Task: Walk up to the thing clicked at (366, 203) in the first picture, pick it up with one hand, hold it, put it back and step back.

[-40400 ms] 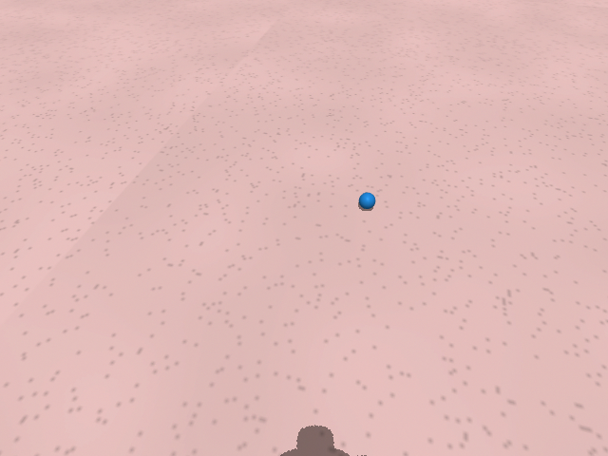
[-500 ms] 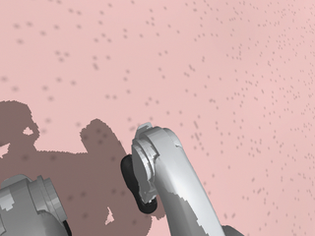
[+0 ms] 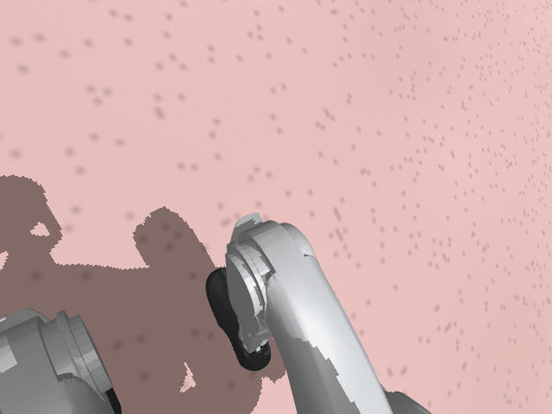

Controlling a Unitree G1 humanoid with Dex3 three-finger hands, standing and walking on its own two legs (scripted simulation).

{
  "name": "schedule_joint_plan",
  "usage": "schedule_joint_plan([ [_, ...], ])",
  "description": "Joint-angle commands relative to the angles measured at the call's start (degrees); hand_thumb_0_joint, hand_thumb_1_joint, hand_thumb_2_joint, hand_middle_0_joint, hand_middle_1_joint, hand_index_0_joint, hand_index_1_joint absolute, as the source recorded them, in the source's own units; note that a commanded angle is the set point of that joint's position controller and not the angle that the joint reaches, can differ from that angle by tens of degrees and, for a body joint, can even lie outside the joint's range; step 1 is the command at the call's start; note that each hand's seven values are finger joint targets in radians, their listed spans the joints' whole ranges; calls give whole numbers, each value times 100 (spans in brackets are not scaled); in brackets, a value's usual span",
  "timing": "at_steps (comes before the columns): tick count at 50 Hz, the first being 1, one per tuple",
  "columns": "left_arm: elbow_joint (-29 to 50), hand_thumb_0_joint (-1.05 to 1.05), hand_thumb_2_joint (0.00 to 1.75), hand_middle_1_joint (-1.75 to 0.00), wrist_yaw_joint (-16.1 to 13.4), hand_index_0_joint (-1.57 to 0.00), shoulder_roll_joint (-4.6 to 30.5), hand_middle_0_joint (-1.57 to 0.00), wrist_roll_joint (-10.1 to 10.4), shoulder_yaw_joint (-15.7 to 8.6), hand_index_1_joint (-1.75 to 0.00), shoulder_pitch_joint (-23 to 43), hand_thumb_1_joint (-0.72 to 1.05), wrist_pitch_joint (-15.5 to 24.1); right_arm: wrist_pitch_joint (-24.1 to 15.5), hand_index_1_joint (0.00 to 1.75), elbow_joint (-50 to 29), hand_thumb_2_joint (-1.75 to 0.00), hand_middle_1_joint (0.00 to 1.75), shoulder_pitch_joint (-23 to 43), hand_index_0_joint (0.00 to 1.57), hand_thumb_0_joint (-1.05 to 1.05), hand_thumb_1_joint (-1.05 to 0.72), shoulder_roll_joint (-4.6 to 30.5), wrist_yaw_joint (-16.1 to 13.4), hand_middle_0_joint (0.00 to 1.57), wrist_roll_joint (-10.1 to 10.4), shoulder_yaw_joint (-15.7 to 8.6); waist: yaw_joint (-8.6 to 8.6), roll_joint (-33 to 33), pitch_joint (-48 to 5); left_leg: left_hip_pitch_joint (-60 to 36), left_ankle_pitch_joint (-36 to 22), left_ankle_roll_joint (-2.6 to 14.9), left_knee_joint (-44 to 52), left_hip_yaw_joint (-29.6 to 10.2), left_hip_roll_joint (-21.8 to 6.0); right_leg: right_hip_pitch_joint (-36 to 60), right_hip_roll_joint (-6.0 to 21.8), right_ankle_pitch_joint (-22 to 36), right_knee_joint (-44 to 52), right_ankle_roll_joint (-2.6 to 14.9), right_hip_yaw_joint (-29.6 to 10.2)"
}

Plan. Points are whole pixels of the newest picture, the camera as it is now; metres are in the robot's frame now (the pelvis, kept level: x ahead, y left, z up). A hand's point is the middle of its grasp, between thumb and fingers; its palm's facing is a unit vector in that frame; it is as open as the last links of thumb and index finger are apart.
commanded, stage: close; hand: left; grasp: from above
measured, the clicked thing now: out of the picture +0.50 +0.24 -0.28
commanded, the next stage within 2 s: settle in 0.38 s
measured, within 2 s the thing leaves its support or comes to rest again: leaves its support in 0.84 s
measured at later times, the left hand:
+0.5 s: hand out of the picture +0.48 +0.26 -0.25, palm faces -0.45 -0.12 -0.89, open 10.7 cm
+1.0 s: hand out of the picture +0.49 +0.27 -0.20, palm faces -0.39 -0.11 -0.91, open 10.7 cm
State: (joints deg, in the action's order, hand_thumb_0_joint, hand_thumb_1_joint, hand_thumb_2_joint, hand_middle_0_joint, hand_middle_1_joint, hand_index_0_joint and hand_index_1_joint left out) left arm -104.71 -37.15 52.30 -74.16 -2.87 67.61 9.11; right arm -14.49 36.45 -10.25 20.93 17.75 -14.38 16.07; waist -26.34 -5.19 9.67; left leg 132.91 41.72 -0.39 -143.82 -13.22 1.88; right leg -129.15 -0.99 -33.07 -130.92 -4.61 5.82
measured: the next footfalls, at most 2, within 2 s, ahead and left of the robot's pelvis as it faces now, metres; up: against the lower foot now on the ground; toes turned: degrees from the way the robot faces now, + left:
none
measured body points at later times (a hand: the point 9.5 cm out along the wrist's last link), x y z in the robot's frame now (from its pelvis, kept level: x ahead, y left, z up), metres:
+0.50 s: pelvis +0.00 +0.00 +0.00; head +0.28 +0.11 +0.33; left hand +0.50 +0.26 -0.19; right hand +0.01 -0.25 -0.04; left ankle +0.06 +0.12 -0.28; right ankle +0.14 -0.14 -0.28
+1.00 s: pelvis +0.01 +0.00 +0.01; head +0.27 +0.11 +0.36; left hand +0.50 +0.27 -0.15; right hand +0.02 -0.26 -0.05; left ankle +0.06 +0.12 -0.28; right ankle +0.14 -0.14 -0.28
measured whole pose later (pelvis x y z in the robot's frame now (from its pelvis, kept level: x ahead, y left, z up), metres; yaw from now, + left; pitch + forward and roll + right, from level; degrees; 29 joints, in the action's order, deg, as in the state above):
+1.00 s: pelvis +0.01 +0.00 +0.01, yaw +1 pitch +34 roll -13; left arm -89.7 -30.8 44.9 -71.4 -3.0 61.1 5.5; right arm -11.1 39.0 -13.4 19.6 17.8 -11.9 10.2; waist -22.0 -1.5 2.9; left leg 133.2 42.3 -0.8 -141.2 -11.9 2.0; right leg -130.1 0.0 -34.3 -129.9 -3.4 5.0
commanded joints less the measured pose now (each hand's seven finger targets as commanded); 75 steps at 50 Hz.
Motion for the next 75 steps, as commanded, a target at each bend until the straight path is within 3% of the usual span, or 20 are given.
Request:
schedule_joint_plan([
  [1,642,0,89,-107,-206,-52,935,-48,51,38,-103,1596,11,9,20,30,82,-90,30,-1289,20,0,-91,1911,-92,20,61,-536,-446,2720,-3562,-2531,-1069,66,1722,495,-183,2286,-196,1030,977,538,883],
  [18,634,0,91,-106,-205,-67,764,-63,67,188,-102,1637,32,0,28,30,-9,-90,30,-1244,20,0,-91,1862,-90,20,22,-443,-560,2714,-3364,-2531,-1124,51,1685,481,-188,2220,-159,1113,969,524,911],
  [22,613,0,92,-106,-204,-71,909,-68,46,130,-103,1546,36,-11,71,30,39,-91,30,-1300,20,0,-91,1871,-145,20,34,-503,-466,2825,-3500,-2598,-1005,38,1809,513,-188,2353,-205,1020,1030,554,878],
  [29,751,0,97,-108,-126,-73,934,-69,145,122,-104,1652,32,-38,28,30,23,-91,30,-1330,20,0,-93,1902,-138,20,50,-501,-505,2780,-3450,-2499,-956,75,1739,536,-174,2285,-172,983,1058,528,876],
  [34,1170,0,95,-106,-75,-75,1088,-71,110,-77,-102,1610,34,-75,107,30,41,-91,30,-1410,20,0,-93,1901,-147,20,94,-635,-268,3138,-4029,-2883,-1360,7,1838,519,-190,2424,-173,1263,947,586,864],
  [37,1380,0,95,-105,-54,-75,1073,-71,137,-196,-102,1579,34,-90,148,30,58,-91,30,-1440,20,0,-92,1848,-137,20,104,-692,-223,3249,-4092,-2911,-1354,-3,1872,549,-172,2345,-157,1255,967,603,854],
  [38,1162,0,97,-104,-7,-77,848,-74,136,-61,-102,1529,36,-131,150,30,57,-91,30,-1389,20,0,-93,1783,-123,20,96,-684,-318,3071,-3885,-2754,-1179,15,1801,587,-169,2304,-156,1150,977,605,841],
  [41,2092,0,100,-105,85,-78,983,-75,146,-301,-103,1643,38,-153,177,30,138,-91,30,-1517,20,0,-92,1819,-110,20,135,-880,-78,3551,-4583,-3299,-1703,-40,1825,632,-156,2340,-115,1467,941,651,803],
  [43,2066,0,99,-105,225,-78,396,-76,243,54,-102,1482,38,-201,184,30,142,-91,30,-1363,20,0,-93,1669,-53,20,182,-924,-54,3542,-4576,-3391,-1704,-60,1840,666,-163,2194,-143,1450,908,670,799],
  [44,2092,0,99,-105,220,-78,640,-76,247,-140,-103,1283,39,-238,227,30,241,-91,30,-1479,20,0,-92,1713,-65,20,210,-1022,46,3570,-4702,-3327,-1675,-42,1919,675,-148,2286,-156,1428,953,674,791],
  [46,2435,0,102,-105,304,-81,476,-79,302,-146,-103,1312,43,-332,304,30,274,-91,30,-1480,20,0,-92,1661,-59,20,287,-1158,234,3522,-4927,-3239,-1628,-16,1977,727,-120,2233,-134,1380,973,689,725],
  [49,2387,0,101,-105,547,-84,-113,-81,359,162,-103,1251,46,-462,413,30,343,-91,30,-1411,20,0,-92,1527,-49,20,391,-1240,220,3281,-4733,-2973,-1465,39,2017,783,-91,1951,-133,1237,1006,706,673],
  [51,2694,0,101,-105,670,-85,-44,-82,408,-3,-102,1233,48,-510,494,30,374,-91,30,-1515,20,0,-92,1579,-92,20,453,-1389,350,3209,-4821,-2983,-1423,39,2159,775,-58,1849,-93,1156,1029,723,617],
  [52,2501,0,100,-104,787,-85,-486,-82,466,276,-102,1190,47,-546,527,30,397,-91,30,-1418,20,0,-92,1463,-95,20,477,-1390,341,3093,-4740,-2969,-1335,37,2208,788,-65,1829,-95,1086,1047,725,590],
  [53,2761,0,100,-105,831,-86,-92,-83,434,-7,-102,1207,48,-535,567,30,468,-91,30,-1533,20,0,-92,1547,-120,20,470,-1466,388,3080,-4856,-3048,-1403,40,2204,771,-59,1804,-72,1112,1059,713,584],
  [55,2688,0,102,-104,1033,-87,-671,-85,546,362,-102,1299,48,-546,657,30,430,-91,30,-1430,20,0,-92,1375,-144,20,528,-1455,384,2760,-4879,-2810,-1252,94,2215,869,-17,2043,-82,1014,1177,707,499],
  [56,2747,0,102,-105,1091,-87,-407,-85,539,192,-103,1254,49,-530,693,30,449,-91,30,-1497,20,0,-92,1436,-192,20,531,-1526,394,2662,-4898,-2801,-1217,110,2192,876,1,1993,-63,968,1213,691,468],
  [63,2761,0,102,-102,1460,-88,-652,-86,568,393,-100,1543,48,-323,945,30,387,-91,30,-1411,20,0,-92,1207,-472,20,607,-1551,476,2128,-4903,-2473,-1007,162,2262,1089,90,2334,-41,665,1420,692,295],
  [71,3004,0,102,-98,1419,-90,-292,-89,490,200,-97,1715,53,-205,1069,30,338,-90,30,-1328,20,0,-91,1107,-782,20,650,-1637,762,2211,-5391,-2684,-998,141,2408,1228,128,2554,2,562,1495,689,185],
  [75,2942,0,104,-96,1418,-90,-314,-89,476,213,-95,1787,52,-228,1114,30,390,-90,30,-1373,20,0,-91,1079,-897,20,659,-1652,709,2030,-5266,-2397,-957,187,2374,1280,135,2609,4,524,1585,687,133],
])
